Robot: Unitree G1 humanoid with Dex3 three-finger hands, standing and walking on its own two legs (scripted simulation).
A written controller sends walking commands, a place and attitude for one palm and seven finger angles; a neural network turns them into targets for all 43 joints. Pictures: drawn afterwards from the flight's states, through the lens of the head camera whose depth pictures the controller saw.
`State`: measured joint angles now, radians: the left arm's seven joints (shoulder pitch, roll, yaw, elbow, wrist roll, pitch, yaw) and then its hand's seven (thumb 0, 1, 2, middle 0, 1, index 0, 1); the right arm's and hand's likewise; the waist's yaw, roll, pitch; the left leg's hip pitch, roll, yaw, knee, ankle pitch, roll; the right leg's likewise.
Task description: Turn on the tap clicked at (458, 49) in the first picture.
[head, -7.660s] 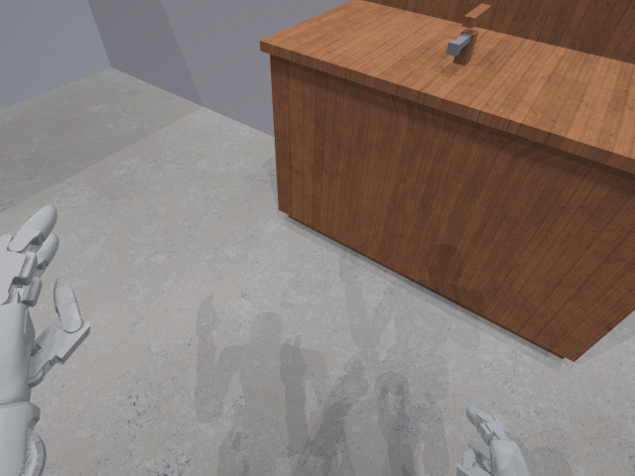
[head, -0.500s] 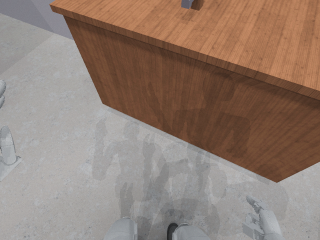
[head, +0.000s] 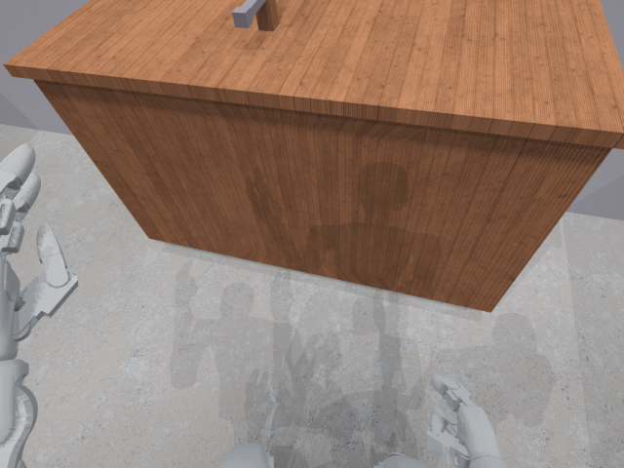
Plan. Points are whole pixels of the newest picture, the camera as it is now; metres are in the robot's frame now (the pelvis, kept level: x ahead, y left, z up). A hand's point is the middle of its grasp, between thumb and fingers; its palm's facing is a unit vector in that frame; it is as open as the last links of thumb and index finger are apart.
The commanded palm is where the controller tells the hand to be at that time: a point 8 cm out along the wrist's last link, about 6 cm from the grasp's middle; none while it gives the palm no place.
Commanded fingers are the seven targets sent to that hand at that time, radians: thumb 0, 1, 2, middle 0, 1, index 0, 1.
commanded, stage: turn to face it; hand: left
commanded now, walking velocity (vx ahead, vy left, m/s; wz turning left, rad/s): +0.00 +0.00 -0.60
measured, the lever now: (242, 17) +0.85 +0.22 +0.14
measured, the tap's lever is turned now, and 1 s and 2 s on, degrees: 0 0 0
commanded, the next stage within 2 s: take the last steps up to it in 0.82 s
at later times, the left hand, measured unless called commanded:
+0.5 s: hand (142, 306) +0.21 +0.16 +0.19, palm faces +0.15 -0.90 -0.41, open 7.4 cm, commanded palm +0.17 +0.21 +0.20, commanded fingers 0.00 0.90 0.90 -0.20 -0.30 -0.20 -0.30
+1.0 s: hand (284, 346) +0.19 +0.04 +0.20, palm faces -0.13 -0.80 -0.58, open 7.4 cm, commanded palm +0.16 +0.12 +0.20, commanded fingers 0.00 0.90 0.90 -0.20 -0.30 -0.20 -0.30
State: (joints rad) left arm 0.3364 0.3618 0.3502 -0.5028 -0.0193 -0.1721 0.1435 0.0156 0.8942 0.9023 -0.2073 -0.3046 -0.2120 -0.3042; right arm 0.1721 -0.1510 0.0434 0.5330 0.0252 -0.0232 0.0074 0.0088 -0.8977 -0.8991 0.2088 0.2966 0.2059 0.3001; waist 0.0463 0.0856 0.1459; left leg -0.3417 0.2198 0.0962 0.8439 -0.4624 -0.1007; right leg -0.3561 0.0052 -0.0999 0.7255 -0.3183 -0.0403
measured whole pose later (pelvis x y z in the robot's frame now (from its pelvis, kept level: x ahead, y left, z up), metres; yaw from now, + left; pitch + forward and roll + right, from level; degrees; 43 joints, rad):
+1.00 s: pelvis -0.12 -0.05 +0.02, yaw -28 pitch +1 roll +1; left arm 0.60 0.47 0.46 -0.67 -0.03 -0.23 0.14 0.01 0.89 0.90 -0.22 -0.31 -0.22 -0.31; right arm 0.16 -0.25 -0.04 0.57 0.02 0.01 -0.03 0.01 -0.90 -0.90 0.20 0.30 0.20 0.30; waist -0.06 -0.02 0.13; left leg -0.38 0.05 0.06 0.79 -0.44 -0.05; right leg -0.37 0.03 -0.02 0.55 -0.20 -0.05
